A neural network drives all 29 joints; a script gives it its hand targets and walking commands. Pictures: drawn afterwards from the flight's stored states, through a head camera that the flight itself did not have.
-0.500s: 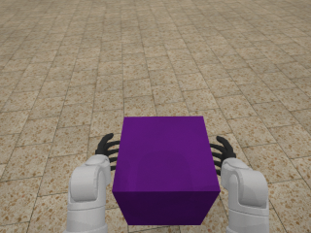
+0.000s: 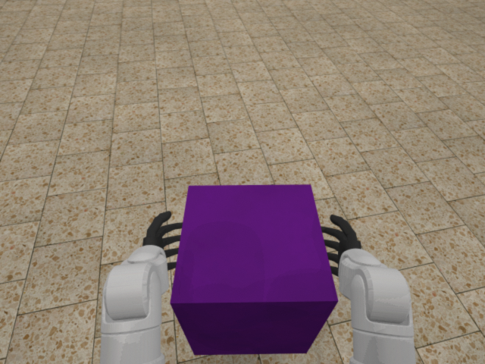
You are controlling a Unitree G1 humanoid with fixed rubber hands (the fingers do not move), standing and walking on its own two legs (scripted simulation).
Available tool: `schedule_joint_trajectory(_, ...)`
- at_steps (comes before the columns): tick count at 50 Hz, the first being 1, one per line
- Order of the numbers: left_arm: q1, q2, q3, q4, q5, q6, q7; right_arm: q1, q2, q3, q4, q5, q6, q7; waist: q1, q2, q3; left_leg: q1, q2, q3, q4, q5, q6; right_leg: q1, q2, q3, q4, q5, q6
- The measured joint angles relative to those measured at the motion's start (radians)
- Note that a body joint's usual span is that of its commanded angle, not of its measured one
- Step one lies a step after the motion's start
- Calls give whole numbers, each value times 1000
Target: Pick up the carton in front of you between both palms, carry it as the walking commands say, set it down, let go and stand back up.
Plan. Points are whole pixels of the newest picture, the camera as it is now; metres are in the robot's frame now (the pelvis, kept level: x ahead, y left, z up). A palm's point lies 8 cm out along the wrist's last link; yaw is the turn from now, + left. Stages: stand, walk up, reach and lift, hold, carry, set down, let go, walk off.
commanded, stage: carry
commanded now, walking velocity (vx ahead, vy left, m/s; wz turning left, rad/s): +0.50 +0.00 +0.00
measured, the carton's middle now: (250, 273) +0.28 +0.00 -0.03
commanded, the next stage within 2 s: none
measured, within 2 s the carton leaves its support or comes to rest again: neither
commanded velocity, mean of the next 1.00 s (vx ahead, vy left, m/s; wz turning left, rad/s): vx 0.50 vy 0.00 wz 0.00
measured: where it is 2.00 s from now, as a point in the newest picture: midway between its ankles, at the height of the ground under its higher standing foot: (237, 190)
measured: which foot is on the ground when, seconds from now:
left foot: down 0.00-0.38, up 0.40-0.84, down 0.86-1.00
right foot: up 0.00-0.32, down 0.34-0.88, up 0.90-1.00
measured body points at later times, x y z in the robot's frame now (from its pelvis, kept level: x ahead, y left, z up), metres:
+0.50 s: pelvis +0.33 -0.05 +0.00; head +0.34 -0.06 +0.45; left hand +0.60 +0.12 +0.07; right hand +0.62 -0.18 +0.06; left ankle +0.21 +0.08 -0.64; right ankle +0.38 -0.12 -0.74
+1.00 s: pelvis +0.66 +0.02 +0.00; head +0.68 +0.04 +0.45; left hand +0.93 +0.17 +0.04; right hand +0.93 -0.13 +0.04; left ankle +0.72 +0.09 -0.74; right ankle +0.53 -0.11 -0.64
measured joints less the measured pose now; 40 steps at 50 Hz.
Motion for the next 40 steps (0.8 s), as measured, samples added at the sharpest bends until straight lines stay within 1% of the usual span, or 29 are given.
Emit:
schedule_joint_trajectory(4, 17, 1, -27, -25, -4, -21, 3, 34, -3, 0, -47, 8, -19, 0, 1, 6, 17, 105, -7, -15, -99, -14, -8, -147, -20, -15, -123, 98, 11)
schedule_joint_trajectory(9, 32, 2, -43, -94, -13, -29, 9, 49, -4, 5, -113, 20, -30, 0, 6, 6, 5, 242, -13, -28, -183, -63, -33, -210, -29, -48, -369, 220, 26)
schedule_joint_trajectory(13, 30, 2, -39, -144, -20, -12, 11, 38, -4, 13, -154, 20, -12, 0, 11, 8, -20, 357, -13, -34, -210, -138, -68, -179, -11, -92, -546, 312, 12)
schedule_joint_trajectory(16, 16, 1, -31, -148, -24, 7, 13, 22, -3, 13, -162, 13, 12, -1, 10, 20, -43, 432, -1, -45, -177, -227, -103, -106, 16, -132, -648, 327, -9)
schedule_joint_trajectory(17, 6, 0, -27, -142, -24, 13, 13, 16, -2, 9, -162, 10, 21, -1, 10, 23, -48, 440, 9, -53, -120, -275, -115, -65, 27, -152, -680, 308, -15)
schedule_joint_trajectory(18, -6, -1, -27, -121, -24, 10, 12, 5, -4, 0, -154, 8, 27, 0, 17, 46, -50, 420, 38, -60, -15, -328, -119, -50, 43, -169, -663, 312, -42)
schedule_joint_trajectory(19, -22, -3, -25, -91, -20, 3, 10, -5, -3, -14, -139, 5, 29, 0, 21, 64, -48, 358, 65, -82, 150, -323, -113, -52, 50, -181, -614, 274, -66)
schedule_joint_trajectory(20, -37, -5, -23, -60, -19, 0, 8, -12, -2, -26, -125, 2, 32, 0, 24, 65, -42, 274, 64, -126, 333, -310, -107, -46, 49, -187, -587, 232, -82)
schedule_joint_trajectory(21, -44, -7, -20, -38, -18, 0, 8, -16, 0, -34, -111, 0, 36, 0, 25, 60, -33, 190, 52, -162, 494, -298, -97, -28, 46, -188, -591, 205, -90)
schedule_joint_trajectory(22, -46, -7, -17, -24, -17, 2, 7, -17, 1, -37, -100, -3, 40, 0, 24, 53, -23, 111, 40, -181, 615, -279, -87, -1, 43, -188, -614, 198, -86)
schedule_joint_trajectory(23, -42, -7, -15, -17, -17, 4, 7, -17, 1, -34, -90, -5, 44, 0, 23, 47, -14, 41, 36, -187, 688, -249, -78, 28, 42, -188, -644, 197, -82)
schedule_joint_trajectory(24, -35, -6, -13, -16, -17, 6, 7, -17, 0, -30, -83, -6, 45, 1, 23, 42, -6, -19, 38, -185, 717, -214, -73, 57, 43, -185, -677, 197, -81)
schedule_joint_trajectory(26, -24, -4, -9, -28, -18, 8, 7, -17, 0, -20, -78, -7, 44, 0, 22, 36, 8, -118, 49, -177, 704, -148, -70, 114, 46, -178, -738, 196, -78)
schedule_joint_trajectory(28, -16, -3, -7, -50, -21, 5, 7, -18, 1, -10, -88, -7, 38, 0, 22, 33, 18, -194, 62, -171, 645, -97, -77, 167, 51, -170, -788, 190, -74)
schedule_joint_trajectory(32, -13, -3, -6, -101, -31, -2, 8, -19, 1, 2, -136, -3, 32, -7, 17, 34, 17, -285, 81, -152, 473, -11, -101, 271, 60, -158, -868, 162, -61)
schedule_joint_trajectory(34, -16, -3, -8, -115, -32, -4, 7, -19, 1, 2, -155, -3, 32, -7, 14, 33, 7, -299, 81, -136, 372, 30, -106, 324, 61, -153, -897, 138, -49)
schedule_joint_trajectory(37, -18, -3, -15, -111, -25, -1, 4, -14, 1, 0, -159, -3, 36, -8, 9, 31, -17, -284, 65, -106, 224, 93, -96, 407, 60, -147, -925, 87, -25)
schedule_joint_trajectory(40, -16, -3, -20, -85, -16, 5, 1, -6, 0, -5, -140, -2, 41, -8, 9, 25, -40, -232, 39, -67, 102, 138, -73, 492, 54, -142, -927, 15, 7)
